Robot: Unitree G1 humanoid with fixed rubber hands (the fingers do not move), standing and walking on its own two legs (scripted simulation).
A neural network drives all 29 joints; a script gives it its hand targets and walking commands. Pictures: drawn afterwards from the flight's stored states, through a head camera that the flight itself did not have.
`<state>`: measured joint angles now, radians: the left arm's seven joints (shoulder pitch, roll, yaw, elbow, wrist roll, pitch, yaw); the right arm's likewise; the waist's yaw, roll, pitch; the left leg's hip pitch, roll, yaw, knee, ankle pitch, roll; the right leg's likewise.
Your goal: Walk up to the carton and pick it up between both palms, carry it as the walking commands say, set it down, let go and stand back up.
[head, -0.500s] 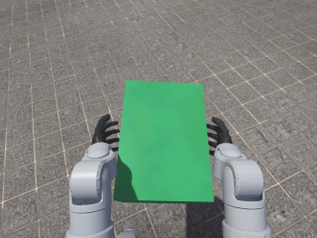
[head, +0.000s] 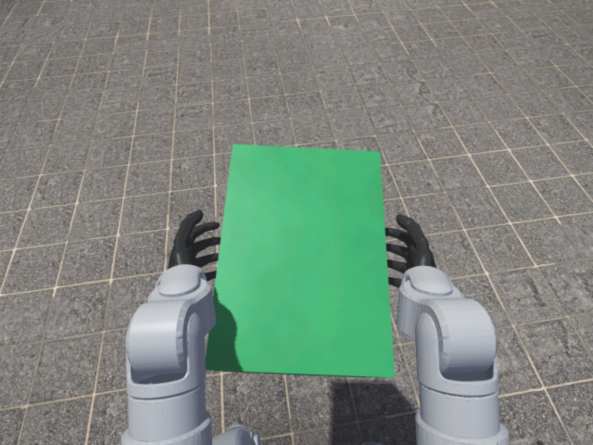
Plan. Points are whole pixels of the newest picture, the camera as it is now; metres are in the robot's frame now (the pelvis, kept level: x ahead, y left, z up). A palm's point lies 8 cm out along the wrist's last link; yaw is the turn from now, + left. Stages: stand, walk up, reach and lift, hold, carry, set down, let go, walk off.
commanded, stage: carry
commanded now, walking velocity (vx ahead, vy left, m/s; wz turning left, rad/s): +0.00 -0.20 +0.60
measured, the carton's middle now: (299, 271) +0.35 -0.01 +0.00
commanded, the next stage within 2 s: none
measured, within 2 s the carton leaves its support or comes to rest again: neither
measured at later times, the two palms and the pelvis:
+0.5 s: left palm (93, 373) +0.20 +0.20 +0.11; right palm (350, 285) +0.27 -0.06 +0.11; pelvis -0.04 -0.02 +0.01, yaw +16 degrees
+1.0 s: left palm out of the picture +0.14 +0.14 +0.12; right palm (381, 283) +0.27 -0.09 +0.11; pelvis -0.04 -0.12 +0.01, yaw +33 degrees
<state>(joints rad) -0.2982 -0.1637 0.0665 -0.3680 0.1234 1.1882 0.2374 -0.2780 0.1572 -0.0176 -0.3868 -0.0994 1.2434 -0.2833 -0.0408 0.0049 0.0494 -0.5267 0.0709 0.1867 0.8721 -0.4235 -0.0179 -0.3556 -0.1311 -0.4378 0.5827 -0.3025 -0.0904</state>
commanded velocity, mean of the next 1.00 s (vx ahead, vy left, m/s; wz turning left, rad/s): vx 0.00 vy -0.20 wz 0.60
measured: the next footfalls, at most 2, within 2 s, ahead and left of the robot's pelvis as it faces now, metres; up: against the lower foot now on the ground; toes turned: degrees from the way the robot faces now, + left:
left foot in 0.06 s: +0.07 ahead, +0.11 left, +0.00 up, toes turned +11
right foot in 0.60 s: +0.04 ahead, -0.13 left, +0.00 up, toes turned +12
